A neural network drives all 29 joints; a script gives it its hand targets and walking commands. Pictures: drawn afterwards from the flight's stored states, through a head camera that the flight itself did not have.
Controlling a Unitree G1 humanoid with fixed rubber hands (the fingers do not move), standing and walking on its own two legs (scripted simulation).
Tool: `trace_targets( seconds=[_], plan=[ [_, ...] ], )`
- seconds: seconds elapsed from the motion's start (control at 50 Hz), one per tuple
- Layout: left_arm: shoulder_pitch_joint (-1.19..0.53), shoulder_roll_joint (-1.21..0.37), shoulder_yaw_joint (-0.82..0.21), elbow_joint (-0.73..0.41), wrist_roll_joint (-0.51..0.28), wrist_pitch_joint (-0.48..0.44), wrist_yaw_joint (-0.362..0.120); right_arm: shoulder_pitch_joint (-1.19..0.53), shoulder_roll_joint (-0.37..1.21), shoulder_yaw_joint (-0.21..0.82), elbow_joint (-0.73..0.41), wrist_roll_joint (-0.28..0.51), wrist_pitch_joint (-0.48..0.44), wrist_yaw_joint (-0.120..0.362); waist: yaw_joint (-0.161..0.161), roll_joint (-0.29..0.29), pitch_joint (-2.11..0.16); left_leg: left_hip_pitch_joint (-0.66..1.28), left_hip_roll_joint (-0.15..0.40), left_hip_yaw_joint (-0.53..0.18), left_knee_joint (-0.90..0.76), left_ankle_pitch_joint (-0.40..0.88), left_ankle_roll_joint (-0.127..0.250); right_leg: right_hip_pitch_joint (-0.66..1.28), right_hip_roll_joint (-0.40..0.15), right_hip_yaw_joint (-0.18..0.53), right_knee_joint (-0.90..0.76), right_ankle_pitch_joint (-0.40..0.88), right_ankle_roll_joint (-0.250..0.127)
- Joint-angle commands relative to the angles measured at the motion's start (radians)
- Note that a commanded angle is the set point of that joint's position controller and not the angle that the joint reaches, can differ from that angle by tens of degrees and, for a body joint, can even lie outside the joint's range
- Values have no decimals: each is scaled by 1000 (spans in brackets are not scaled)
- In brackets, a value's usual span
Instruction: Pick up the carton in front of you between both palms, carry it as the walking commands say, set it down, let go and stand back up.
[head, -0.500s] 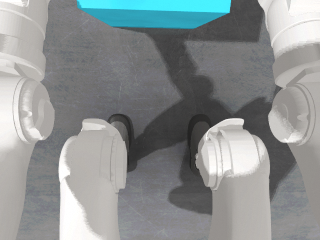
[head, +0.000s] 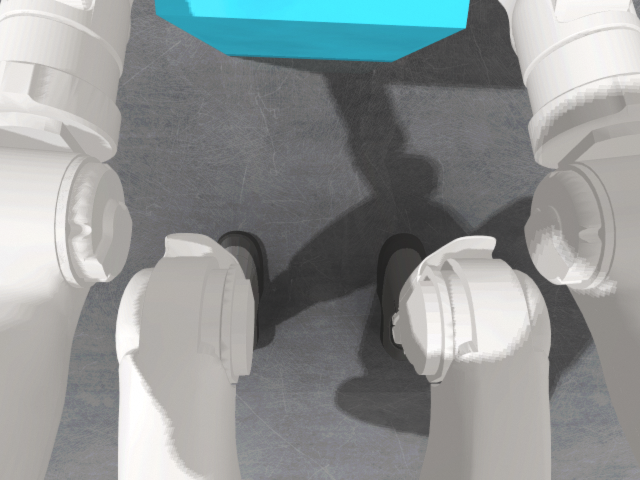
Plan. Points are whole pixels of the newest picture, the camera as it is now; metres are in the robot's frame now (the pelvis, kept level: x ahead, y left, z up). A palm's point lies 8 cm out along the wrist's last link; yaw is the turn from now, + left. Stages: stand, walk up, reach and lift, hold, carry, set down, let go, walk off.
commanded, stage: reach and lift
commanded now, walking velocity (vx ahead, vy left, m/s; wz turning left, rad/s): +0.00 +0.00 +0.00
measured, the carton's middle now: out of the picture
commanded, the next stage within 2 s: none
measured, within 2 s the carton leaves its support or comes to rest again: leaves its support in 0.40 s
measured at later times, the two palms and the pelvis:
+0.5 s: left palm out of the picture +0.57 +0.17 -0.13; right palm out of the picture +0.57 -0.13 -0.13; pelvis +0.00 +0.00 +0.02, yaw +0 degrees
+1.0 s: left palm out of the picture +0.51 +0.16 +0.06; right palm out of the picture +0.51 -0.13 +0.07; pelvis -0.01 +0.00 +0.13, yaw +0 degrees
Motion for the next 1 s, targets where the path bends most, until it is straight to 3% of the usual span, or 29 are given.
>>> trace_targets(
  seconds=[0.0,0.04,0.08,0.14,0.18,0.3,0.38,0.44,0.48,0.54,0.62,0.68,0.8,0.98],
  plan=[
    [-370,-220,-23,-125,32,9,-76,-370,207,10,-111,-54,6,56,3,3,-1188,550,-31,110,-155,301,4,649,40,-97,-150,324,-14],
    [-444,-591,-65,-144,61,40,-174,-444,588,52,-119,-78,36,156,6,13,-1119,527,-51,114,-148,286,9,605,59,-96,-141,309,-24],
    [-426,-818,-68,-171,83,73,-256,-433,803,56,-146,-101,65,241,8,5,-1048,477,-67,115,-143,265,19,540,64,-103,-131,279,-34],
    [-391,-923,-71,-220,101,106,-317,-402,914,54,-185,-112,98,294,11,-6,-1024,447,-68,120,-139,273,35,491,64,-117,-127,271,-43],
    [-377,-964,-84,-237,93,122,-333,-390,943,68,-208,-110,113,310,6,-9,-1042,457,-70,121,-132,295,40,479,63,-121,-121,287,-47],
    [-425,-1053,-203,-389,-1,142,-316,-457,1029,187,-366,-21,130,303,0,0,-1380,634,-74,121,-115,473,39,604,66,-127,-106,453,-48],
    [-506,-1127,-303,-636,-66,155,-274,-535,1121,301,-587,42,147,268,12,-1,-1980,904,-90,128,-122,747,29,812,79,-135,-120,689,-38],
    [-538,-1181,-358,-780,-59,186,-235,-533,1175,352,-730,46,182,236,17,8,-2335,1008,-102,148,-167,775,22,914,102,-141,-160,718,-27],
    [-497,-1197,-353,-787,-31,214,-228,-486,1189,356,-715,25,211,231,27,8,-2316,991,-111,160,-211,701,21,911,111,-143,-206,651,-19],
    [-381,-1241,-309,-668,27,252,-250,-384,1218,313,-581,-29,237,245,25,9,-2033,886,-118,171,-282,568,11,794,116,-153,-282,519,-7],
    [-248,-1303,-141,-457,155,265,-285,-252,1269,113,-391,-172,252,269,-5,4,-1576,625,-121,169,-400,307,6,592,111,-150,-406,288,-14],
    [-210,-1299,-18,-377,251,268,-299,-212,1266,-11,-311,-264,252,283,-6,9,-1445,563,-125,161,-477,215,17,541,115,-146,-480,207,-25],
    [-205,-1291,59,-356,321,268,-304,-217,1270,-70,-306,-314,252,298,7,10,-1487,630,-126,155,-582,171,25,586,123,-144,-581,156,-26],
    [-171,-1418,-98,-499,248,308,-317,-190,1384,91,-447,-239,290,315,6,8,-1806,885,-134,160,-678,298,10,821,130,-152,-678,277,-10]
  ],
)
